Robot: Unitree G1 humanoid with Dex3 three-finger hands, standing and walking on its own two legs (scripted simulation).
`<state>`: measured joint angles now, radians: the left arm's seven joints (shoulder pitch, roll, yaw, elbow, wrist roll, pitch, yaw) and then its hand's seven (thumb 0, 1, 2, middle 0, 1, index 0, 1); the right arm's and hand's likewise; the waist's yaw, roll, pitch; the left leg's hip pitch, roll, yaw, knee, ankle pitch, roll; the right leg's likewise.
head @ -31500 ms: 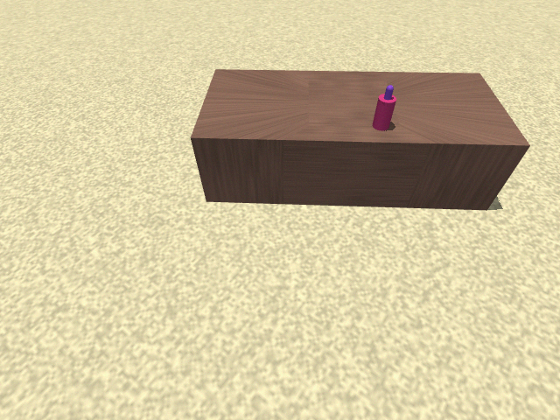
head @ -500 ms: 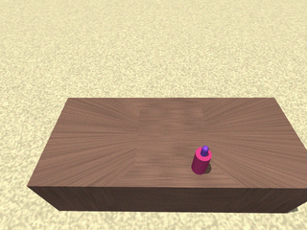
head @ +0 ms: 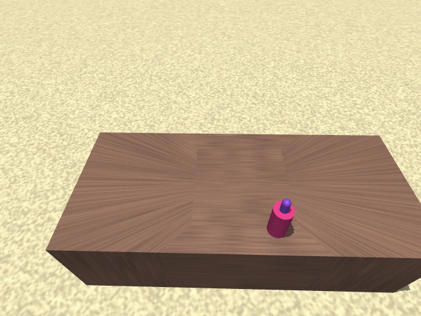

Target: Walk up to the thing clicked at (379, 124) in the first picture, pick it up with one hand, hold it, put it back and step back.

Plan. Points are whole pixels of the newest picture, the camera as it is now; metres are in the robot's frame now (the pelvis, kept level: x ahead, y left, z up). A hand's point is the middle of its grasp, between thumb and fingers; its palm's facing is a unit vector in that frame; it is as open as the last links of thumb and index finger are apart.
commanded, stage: stand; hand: right
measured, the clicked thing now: (281, 215) +0.49 -0.21 -0.30
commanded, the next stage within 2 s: none
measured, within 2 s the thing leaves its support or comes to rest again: neither
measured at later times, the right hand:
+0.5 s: hand out of the picture +0.08 -0.25 -0.16, palm faces +0.01 +0.94 -0.35, open 7.4 cm
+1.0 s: hand out of the picture +0.08 -0.25 -0.16, palm faces +0.01 +0.94 -0.34, open 7.4 cm
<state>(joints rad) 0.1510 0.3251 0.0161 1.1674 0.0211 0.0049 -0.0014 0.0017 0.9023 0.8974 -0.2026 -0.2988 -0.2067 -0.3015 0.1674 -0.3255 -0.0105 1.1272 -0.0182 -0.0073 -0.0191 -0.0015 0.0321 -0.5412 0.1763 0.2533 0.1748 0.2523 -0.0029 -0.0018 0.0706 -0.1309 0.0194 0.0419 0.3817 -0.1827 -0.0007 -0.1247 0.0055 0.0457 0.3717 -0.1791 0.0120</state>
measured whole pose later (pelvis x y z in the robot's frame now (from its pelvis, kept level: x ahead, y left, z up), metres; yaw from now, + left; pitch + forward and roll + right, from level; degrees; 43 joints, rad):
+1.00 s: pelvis +0.02 +0.00 +0.00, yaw +0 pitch -3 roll +0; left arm 0.10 0.34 0.00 1.15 0.01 -0.01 0.01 0.00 0.90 0.90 -0.20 -0.30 -0.21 -0.30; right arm 0.12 -0.34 -0.01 1.16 -0.01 -0.01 -0.01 0.01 -0.90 -0.90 0.20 0.30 0.20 0.30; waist -0.01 0.00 0.05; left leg -0.09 0.01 0.05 0.32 -0.18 0.00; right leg -0.08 0.00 0.05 0.32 -0.18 0.02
